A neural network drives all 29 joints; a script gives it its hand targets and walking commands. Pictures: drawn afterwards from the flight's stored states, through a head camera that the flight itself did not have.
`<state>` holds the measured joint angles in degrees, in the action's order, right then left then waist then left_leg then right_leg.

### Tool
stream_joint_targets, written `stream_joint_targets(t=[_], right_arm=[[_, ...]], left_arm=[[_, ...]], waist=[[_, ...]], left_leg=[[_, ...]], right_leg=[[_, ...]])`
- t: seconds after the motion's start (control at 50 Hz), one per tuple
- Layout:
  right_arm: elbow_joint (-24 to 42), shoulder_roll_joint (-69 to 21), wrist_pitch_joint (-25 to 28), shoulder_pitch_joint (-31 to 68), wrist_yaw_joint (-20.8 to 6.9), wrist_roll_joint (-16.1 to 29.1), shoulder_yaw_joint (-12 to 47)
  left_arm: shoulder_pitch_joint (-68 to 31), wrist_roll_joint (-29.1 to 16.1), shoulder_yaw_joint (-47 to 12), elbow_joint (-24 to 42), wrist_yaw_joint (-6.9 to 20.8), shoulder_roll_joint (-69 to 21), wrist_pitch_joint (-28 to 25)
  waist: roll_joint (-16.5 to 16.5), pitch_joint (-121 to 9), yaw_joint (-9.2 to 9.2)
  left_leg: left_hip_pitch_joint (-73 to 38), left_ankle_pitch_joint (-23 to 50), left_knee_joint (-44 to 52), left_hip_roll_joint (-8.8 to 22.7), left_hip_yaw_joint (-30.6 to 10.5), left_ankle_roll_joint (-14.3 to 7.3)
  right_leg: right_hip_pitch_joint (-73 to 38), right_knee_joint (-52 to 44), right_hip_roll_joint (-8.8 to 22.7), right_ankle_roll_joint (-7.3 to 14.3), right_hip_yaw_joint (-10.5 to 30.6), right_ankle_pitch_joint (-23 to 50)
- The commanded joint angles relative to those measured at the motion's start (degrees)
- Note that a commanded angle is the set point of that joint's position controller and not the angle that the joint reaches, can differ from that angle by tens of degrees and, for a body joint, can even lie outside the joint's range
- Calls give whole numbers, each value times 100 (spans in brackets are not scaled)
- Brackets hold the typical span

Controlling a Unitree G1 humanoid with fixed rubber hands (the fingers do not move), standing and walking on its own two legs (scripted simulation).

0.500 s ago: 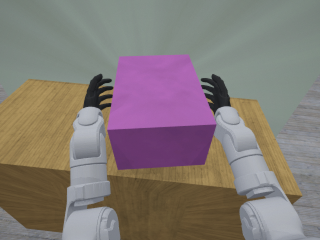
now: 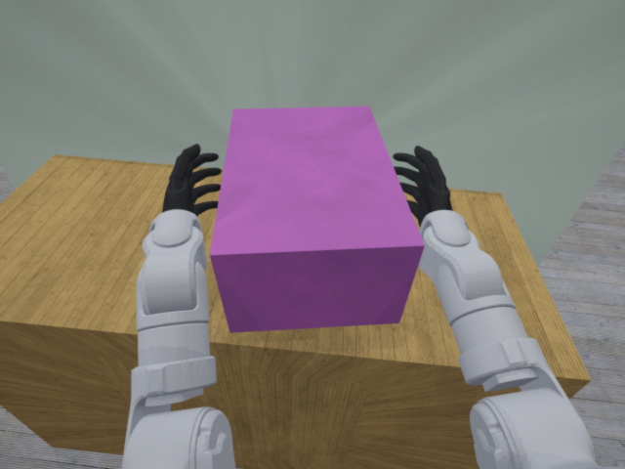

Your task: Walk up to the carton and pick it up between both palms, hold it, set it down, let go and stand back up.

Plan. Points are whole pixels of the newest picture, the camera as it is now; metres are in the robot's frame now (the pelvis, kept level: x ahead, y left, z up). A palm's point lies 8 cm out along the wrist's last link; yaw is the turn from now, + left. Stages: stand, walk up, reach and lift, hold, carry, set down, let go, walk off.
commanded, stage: hold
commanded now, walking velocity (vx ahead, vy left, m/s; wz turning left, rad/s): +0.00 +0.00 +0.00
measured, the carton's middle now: (308, 205) +0.42 +0.00 +0.15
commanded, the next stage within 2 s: set down in 1.96 s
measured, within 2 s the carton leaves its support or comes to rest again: neither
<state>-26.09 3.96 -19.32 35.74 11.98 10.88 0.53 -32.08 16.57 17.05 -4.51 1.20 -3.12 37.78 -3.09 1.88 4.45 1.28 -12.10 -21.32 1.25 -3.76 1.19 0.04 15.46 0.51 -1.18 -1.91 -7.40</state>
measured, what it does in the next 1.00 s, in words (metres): stands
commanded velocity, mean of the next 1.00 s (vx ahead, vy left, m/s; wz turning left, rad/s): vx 0.00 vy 0.00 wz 0.00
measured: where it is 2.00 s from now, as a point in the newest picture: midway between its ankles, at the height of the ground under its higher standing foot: outside the picture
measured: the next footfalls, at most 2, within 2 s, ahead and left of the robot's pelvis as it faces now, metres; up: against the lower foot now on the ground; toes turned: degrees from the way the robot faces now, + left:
none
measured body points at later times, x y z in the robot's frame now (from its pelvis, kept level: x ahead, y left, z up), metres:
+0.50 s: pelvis +0.00 +0.00 +0.00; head -0.04 +0.03 +0.45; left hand +0.37 +0.16 +0.19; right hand +0.37 -0.15 +0.18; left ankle +0.01 +0.13 -0.75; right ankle +0.02 -0.13 -0.75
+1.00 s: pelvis +0.00 +0.00 +0.00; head -0.05 +0.03 +0.45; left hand +0.37 +0.16 +0.18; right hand +0.37 -0.15 +0.18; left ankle +0.01 +0.13 -0.75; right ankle +0.02 -0.13 -0.75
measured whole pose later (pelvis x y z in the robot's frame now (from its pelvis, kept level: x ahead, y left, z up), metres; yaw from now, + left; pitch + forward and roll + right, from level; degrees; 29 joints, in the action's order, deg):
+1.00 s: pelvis +0.00 +0.00 +0.00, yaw +0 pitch -8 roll -1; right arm -27.2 3.4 -19.7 36.1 11.8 10.4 0.1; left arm -32.2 16.9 17.4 -5.3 1.5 -3.0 38.3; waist -3.7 1.8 4.2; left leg 0.9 -11.9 -21.0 1.2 -3.8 1.2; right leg -0.3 15.7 0.6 -1.1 -2.0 -7.7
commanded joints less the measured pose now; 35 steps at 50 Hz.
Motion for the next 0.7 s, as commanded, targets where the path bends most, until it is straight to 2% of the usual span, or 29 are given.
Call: stream_joint_targets(t=[0.0, 0.08, 0.12, 0.14, 0.22, 0.3, 0.32, 0.34, 0.38, 0.4, 0.44, 0.52, 0.64, 0.68], right_arm=[[1797, -3528, 375, 4254, -592, 446, 2117], [1875, -3538, 423, 4439, -626, 469, 2107], [1826, -3570, 421, 4428, -625, 464, 2094], [1928, -3610, 438, 4495, -628, 492, 2163], [1873, -3682, 450, 4598, -628, 443, 2081], [1686, -3619, 400, 4417, -621, 395, 2000], [1667, -3651, 401, 4324, -618, 406, 2004], [1681, -3601, 406, 4399, -624, 411, 2007], [1707, -3653, 420, 4356, -626, 428, 2015], [1786, -3654, 432, 4448, -622, 442, 2060], [1669, -3620, 423, 4381, -630, 411, 2022], [1779, -3575, 453, 4490, -636, 422, 2073], [2175, -3669, 465, 4500, -564, 585, 2317], [2083, -3628, 427, 4488, -555, 580, 2306]], left_arm=[[-3384, -834, -3186, 207, 765, -3082, -241], [-3422, -832, -3148, 217, 789, -3093, -195], [-3498, -855, -3170, 230, 790, -3081, -223], [-3495, -872, -3189, 299, 780, -3111, -235], [-3817, -982, -3325, 323, 745, -3183, -319], [-3634, -883, -3220, 150, 769, -3160, -280], [-3676, -895, -3249, 245, 771, -3185, -290], [-3599, -854, -3200, 156, 773, -3163, -265], [-3689, -916, -3266, 317, 766, -3195, -299], [-3676, -910, -3257, 277, 765, -3158, -294], [-3685, -878, -3252, 264, 754, -3170, -300], [-3520, -832, -3186, 132, 750, -3128, -265], [-3407, -930, -3303, 347, 768, -3154, -283], [-3394, -908, -3256, 272, 763, -3127, -274]], waist=[[453, -2062, 66], [451, -2161, -28], [438, -2171, 28], [426, -2261, -23], [523, -2374, 72], [513, -2148, 96], [553, -2194, 135], [570, -2157, 70], [565, -2284, 132], [554, -2345, 74], [584, -2258, 115], [487, -2182, 31], [431, -2517, 16], [389, -2373, -4]], left_leg=[[-32, 1518, 349, -416, 428, 174], [9, 1463, 361, -414, 453, 146], [-28, 1471, 351, -419, 457, 151], [-49, 1559, 329, -423, 455, 137], [-38, 1420, 337, -429, 429, 161], [20, 1222, 406, -427, 450, 152], [0, 1286, 394, -424, 437, 171], [16, 1309, 383, -423, 438, 169], [-62, 1407, 356, -423, 431, 191], [-67, 1459, 322, -435, 437, 179], [-82, 1490, 333, -418, 430, 199], [-40, 1423, 352, -417, 436, 148], [-138, 1867, 207, -453, 426, 162], [-103, 1727, 247, -453, 420, 138]], right_leg=[[-892, -52, -416, -52, -207, 962], [-914, -47, -418, -43, -230, 847], [-905, -49, -416, -56, -222, 890], [-930, -33, -420, -58, -220, 974], [-839, -11, -400, -67, -224, 923], [-813, -58, -392, -58, -211, 737], [-861, -34, -381, -63, -208, 817], [-870, -32, -385, -57, -214, 819], [-856, -16, -401, -62, -231, 869], [-881, -25, -393, -68, -223, 892], [-823, -19, -409, -57, -241, 858], [-815, -46, -417, -60, -240, 801], [-1083, 52, -427, -102, -204, 1449], [-1016, 22, -422, -100, -211, 1323]])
